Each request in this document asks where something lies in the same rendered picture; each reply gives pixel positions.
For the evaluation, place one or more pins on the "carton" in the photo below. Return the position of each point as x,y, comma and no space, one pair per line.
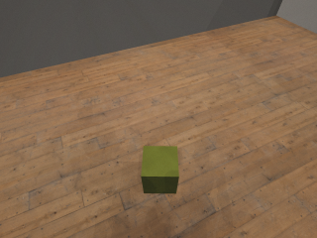
160,171

